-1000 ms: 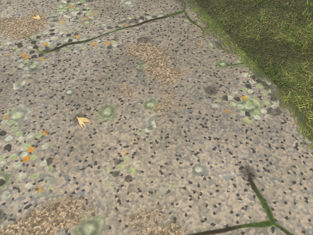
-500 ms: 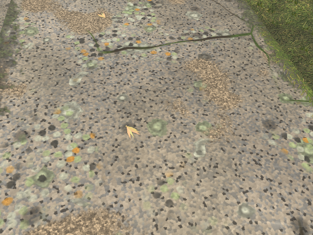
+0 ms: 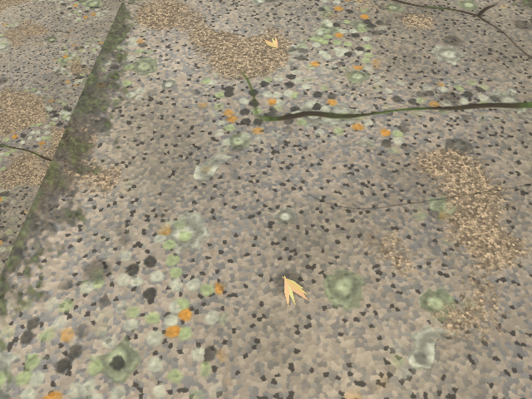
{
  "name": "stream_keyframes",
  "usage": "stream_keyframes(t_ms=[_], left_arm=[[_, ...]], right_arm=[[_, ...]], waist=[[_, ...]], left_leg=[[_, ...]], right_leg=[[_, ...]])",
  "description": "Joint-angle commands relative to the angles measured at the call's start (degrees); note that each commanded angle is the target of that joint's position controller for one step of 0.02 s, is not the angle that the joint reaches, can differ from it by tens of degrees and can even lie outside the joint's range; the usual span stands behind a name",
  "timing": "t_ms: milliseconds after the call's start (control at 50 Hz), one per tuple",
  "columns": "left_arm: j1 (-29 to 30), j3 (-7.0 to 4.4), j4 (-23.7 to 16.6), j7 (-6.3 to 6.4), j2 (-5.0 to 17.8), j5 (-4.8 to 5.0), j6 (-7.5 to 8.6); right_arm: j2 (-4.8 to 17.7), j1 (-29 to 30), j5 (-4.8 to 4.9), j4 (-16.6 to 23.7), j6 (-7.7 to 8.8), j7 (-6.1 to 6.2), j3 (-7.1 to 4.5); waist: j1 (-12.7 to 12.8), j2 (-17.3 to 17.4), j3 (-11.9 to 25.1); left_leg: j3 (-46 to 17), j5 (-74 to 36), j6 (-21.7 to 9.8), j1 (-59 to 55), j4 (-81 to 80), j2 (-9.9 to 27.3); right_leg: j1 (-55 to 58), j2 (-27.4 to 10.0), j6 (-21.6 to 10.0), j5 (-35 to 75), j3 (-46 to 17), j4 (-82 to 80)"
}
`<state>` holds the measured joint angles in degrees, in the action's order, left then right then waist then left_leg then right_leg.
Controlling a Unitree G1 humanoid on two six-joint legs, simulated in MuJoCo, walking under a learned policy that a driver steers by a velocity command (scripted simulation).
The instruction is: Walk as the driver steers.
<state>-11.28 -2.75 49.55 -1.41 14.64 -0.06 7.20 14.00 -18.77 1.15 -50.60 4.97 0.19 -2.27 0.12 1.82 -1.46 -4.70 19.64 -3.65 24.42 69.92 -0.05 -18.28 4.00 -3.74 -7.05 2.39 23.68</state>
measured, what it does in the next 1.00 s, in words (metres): walks ahead, turning right: left foot, then right foot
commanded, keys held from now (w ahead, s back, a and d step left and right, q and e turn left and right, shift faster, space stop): w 0.02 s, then w+e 0.80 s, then w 0.06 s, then w+q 0.12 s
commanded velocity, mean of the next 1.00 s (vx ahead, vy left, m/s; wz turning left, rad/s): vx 0.50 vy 0.00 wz -0.36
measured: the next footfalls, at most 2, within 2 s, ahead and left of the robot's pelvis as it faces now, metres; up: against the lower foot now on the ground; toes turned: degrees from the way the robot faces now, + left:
left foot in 0.34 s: +0.36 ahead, +0.15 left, +0.00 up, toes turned -8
right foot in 0.86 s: +0.55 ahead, -0.19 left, +0.00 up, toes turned -29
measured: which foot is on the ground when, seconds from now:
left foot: up 0.00-0.32, down 0.34-0.88, up 0.90-1.00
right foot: down 0.00-0.34, up 0.36-0.84, down 0.86-1.00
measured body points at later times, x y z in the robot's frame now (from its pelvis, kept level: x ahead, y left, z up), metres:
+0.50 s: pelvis +0.27 +0.05 +0.01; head +0.29 +0.06 +0.45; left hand +0.39 +0.31 -0.13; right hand +0.35 -0.23 -0.10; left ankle +0.32 +0.15 -0.74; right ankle +0.20 -0.09 -0.64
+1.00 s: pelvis +0.50 -0.09 -0.01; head +0.53 -0.11 +0.44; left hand +0.75 +0.08 -0.10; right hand +0.44 -0.37 -0.14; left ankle +0.48 +0.10 -0.63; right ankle +0.52 -0.17 -0.74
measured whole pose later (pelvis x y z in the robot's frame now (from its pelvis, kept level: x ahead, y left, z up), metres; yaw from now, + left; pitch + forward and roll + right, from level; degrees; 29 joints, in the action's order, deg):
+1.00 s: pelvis +0.50 -0.09 -0.01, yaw -27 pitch +2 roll +0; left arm -10.4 -3.5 40.7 -2.4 14.8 0.3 3.1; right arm 16.7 -14.8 1.9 -49.3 5.7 -0.1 -3.2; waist -1.1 1.1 -2.6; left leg -0.2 21.5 -0.8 24.6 70.9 5.8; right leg -21.4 3.1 -4.9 -11.2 3.8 30.9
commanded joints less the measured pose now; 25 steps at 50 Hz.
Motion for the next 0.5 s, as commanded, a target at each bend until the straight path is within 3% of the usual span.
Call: stream_keyframes(t_ms=[20,100,160,220,280,320,340,360,380,400,420,440,460,500], left_arm=[[-0.66,-0.41,-1.82,-0.32,4.0,-0.29,0.61],[-5.15,-1.15,-0.17,0.48,7.4,0.61,0.15],[-7.97,-1.4,0.39,1.17,8.61,1.29,-0.68],[-11.99,-1.43,1.53,1.41,8.95,1.88,-1.41],[-12.1,-1.71,1.43,1.88,9.43,1.93,-2.29],[-10.98,-1.52,0.7,2.07,8.67,1.52,-2.8],[-9.49,-0.49,-0.86,1.86,5.69,0.78,-2.67],[-13.84,1.02,-2.83,1.88,0.09,0.47,-1.78],[-16.99,0.92,-3.19,1.77,1.68,2.31,-1.12],[-13.65,-0.59,-3.03,1.97,7.31,3.16,-1.29],[-10.06,-1.02,-3.58,2.06,7.76,2.79,-1.77],[-8.51,-1.2,-3.9,2.11,6.88,2.2,-2.34],[-8.01,-1.52,-4.26,1.97,6.03,1.82,-3.03],[-7.99,-1.3,-5.07,1.42,3.59,1.83,-4.2]], right_arm=[[3.26,-1.86,-0.38,3.75,0.36,0.28,-1.03],[2.56,6.35,-1.75,7.46,0.68,0.72,-0.44],[2.01,13.29,-1.29,9.1,1.35,0.23,0.04],[3.05,18.44,-0.4,10.61,1.85,-0.45,0.01],[5.89,18.82,-0.11,11.55,2.64,-0.96,-0.91],[8.62,10.86,-0.33,9.54,3.01,-0.59,-2.39],[11.97,1.64,-1.2,8.19,3.26,-0.08,-3.54],[17.46,-5.38,-1.99,7.39,2.58,0.22,-4.92],[15.1,-7.17,-1.96,6.49,2.14,-0.16,-4.49],[9.79,-3.2,-1.58,7.59,2.28,-0.31,-3.12],[7.37,0.62,-1.31,8.1,2.21,-0.45,-2.32],[5.72,4.25,-1.31,8.09,2.11,-0.69,-1.78],[4.67,6.29,-1.47,7.84,2.11,-0.79,-1.51],[5.24,6.81,-1.75,6.9,2.48,-0.81,-1.94]], waist=[[-1.44,-4.69,2.21],[-0.09,-3.86,-0.33],[1.98,-4.43,-0.71],[3.78,-5.58,-0.78],[2.1,-6.83,-0.21],[-2.44,-6.95,3.41],[-6.76,-3.59,10.34],[-6.52,10.66,18.54],[-5.55,17.99,22.2],[-5.51,9.52,14.21],[-4.47,5.32,9.27],[-2.85,3.28,5.73],[-1.38,4.45,3.35],[-0.18,4.85,1.84]], left_leg=[[-1.07,-3.8,0.32,9.77,-2.17,7.06],[1.35,-12.28,2.86,12.67,-17.23,7.54],[2.82,-21.46,4.1,7.9,-31.24,4.51],[2.72,-23.52,4.89,4.75,-37.29,2.51],[1.4,-18.99,3.7,0.79,-42.37,1.94],[2.36,-14.77,1.66,-10.95,-45.07,1.58],[-3.82,-13.74,-1.63,-24.75,-44.04,8.73],[-22.32,-12.35,-7.89,-44.98,-45.33,22.04],[-38.57,-2.36,-12.54,-46.86,-51.19,26.86],[-31.49,-0.69,-10.11,-39.83,-52.18,24.3],[-21.89,-4.36,-7.84,-32.34,-52.96,21.49],[-15.8,-8.38,-6.79,-25.82,-55.16,18.57],[-10.94,-11.02,-6.03,-21.53,-57.27,16.51],[-4.74,-16.53,-6.21,-17.14,-60.12,15.04]], right_leg=[[7.02,-16.01,-10.88,0.43,-18.55,-15.87],[4.95,-14.43,-11.68,6.61,-14.22,-17.66],[4.17,-11.95,-9.27,7.24,-11.06,-16.21],[6.47,-13.24,-8.61,4.49,-13.23,-13.62],[10.45,-15.43,-6.89,0.75,-17.82,-9.19],[9.07,-12.87,-4.77,4.95,-17.37,-0.81],[2.4,-8.89,-2.72,2.18,-14.39,13.54],[-16.19,-0.94,0.88,-16.17,-6.65,33.66],[-26.21,-1.89,1.26,-26.67,-9.5,46.19],[-28.97,-4.99,1.07,-22.09,-11.5,50.66],[-28.02,-7.31,1.23,-16.81,-10.07,50.19],[-25.77,-8.94,1.72,-13.06,-9.49,47.67],[-23.85,-10.41,1.94,-10.51,-9.35,45.12],[-20.99,-11.19,2.43,-7.31,-8.08,43.98]])
Keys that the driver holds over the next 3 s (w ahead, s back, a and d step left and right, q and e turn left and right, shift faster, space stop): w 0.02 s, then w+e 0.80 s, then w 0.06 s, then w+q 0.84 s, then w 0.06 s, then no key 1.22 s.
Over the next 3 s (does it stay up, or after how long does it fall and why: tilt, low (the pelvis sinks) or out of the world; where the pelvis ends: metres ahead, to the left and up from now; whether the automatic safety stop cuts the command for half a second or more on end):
stays up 1.12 -0.22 0.00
